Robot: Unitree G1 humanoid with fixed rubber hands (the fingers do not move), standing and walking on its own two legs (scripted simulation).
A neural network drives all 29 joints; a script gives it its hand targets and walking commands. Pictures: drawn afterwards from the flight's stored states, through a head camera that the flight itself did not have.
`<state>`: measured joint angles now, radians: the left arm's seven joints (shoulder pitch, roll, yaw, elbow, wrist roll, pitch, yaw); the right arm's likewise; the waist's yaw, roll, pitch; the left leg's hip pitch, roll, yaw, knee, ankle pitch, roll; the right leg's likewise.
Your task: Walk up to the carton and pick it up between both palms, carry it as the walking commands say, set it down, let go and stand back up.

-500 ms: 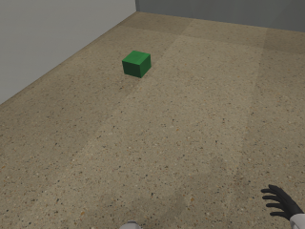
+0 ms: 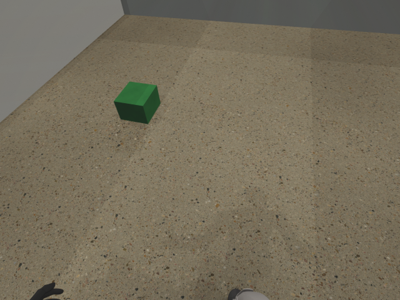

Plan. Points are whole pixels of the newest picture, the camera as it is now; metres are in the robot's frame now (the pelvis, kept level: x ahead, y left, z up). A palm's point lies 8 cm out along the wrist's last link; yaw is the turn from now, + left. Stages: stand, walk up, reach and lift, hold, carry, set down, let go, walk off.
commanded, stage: walk up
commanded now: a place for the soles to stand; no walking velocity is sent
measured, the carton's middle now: (138, 102) +1.58 +0.38 -0.67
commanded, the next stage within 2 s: none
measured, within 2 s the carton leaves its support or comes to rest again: neither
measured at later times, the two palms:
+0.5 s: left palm out of the picture +0.31 +0.46 -0.09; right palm (281, 159) +0.45 -0.23 -0.04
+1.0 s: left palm (22, 139) +0.62 +0.50 -0.04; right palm (248, 130) +0.61 -0.18 -0.09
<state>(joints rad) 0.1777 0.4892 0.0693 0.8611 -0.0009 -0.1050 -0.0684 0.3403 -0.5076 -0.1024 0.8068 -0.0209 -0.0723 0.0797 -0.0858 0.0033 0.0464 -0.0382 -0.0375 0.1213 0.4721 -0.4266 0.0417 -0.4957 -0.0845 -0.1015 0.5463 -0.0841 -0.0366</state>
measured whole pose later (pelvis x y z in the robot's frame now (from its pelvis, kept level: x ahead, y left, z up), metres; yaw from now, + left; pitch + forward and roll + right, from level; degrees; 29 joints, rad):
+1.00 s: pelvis +0.52 +0.14 +0.00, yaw +1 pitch -1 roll -1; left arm 0.26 0.50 0.08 0.77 0.00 -0.12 -0.02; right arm 0.27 -0.48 -0.08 0.78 -0.02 -0.05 0.08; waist -0.01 0.07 0.04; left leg -0.52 0.09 -0.01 0.97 -0.35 0.00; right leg -0.30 -0.05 -0.13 0.57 -0.24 -0.03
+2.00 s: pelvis +0.93 +0.32 +0.00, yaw -3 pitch -1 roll +1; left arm 0.34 0.49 0.05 0.82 0.01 -0.09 -0.02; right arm 0.28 -0.49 -0.08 0.75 -0.01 -0.07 0.06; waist -0.02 -0.03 0.04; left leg -0.33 0.03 0.09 0.64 -0.28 0.04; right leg -0.49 -0.08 -0.04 0.95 -0.42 -0.01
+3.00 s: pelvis +1.15 +0.35 +0.00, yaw -7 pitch -2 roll +1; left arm 0.05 0.45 0.02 0.98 0.00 -0.01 -0.02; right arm 0.09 -0.44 -0.01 0.98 0.00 -0.05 -0.02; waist -0.01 -0.01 0.06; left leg -0.26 0.06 0.08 0.62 -0.33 -0.02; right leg -0.33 -0.03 -0.01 0.63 -0.28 0.01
